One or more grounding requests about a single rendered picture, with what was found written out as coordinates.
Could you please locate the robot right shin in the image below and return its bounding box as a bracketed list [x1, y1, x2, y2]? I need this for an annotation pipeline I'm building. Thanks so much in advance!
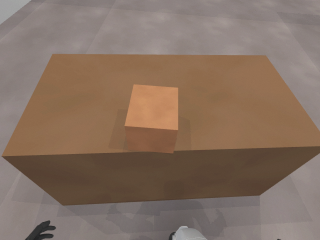
[176, 226, 188, 233]

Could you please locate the left robot hand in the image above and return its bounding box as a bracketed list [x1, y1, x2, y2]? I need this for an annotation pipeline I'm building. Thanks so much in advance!
[25, 220, 56, 240]

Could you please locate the carton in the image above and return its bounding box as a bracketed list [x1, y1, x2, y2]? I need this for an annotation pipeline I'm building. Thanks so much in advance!
[124, 84, 178, 154]

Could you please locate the pedestal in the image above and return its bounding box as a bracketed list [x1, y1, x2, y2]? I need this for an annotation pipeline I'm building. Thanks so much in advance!
[2, 54, 320, 206]

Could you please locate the right robot thigh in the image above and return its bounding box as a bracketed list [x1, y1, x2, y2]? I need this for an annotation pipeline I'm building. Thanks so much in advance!
[172, 228, 207, 240]

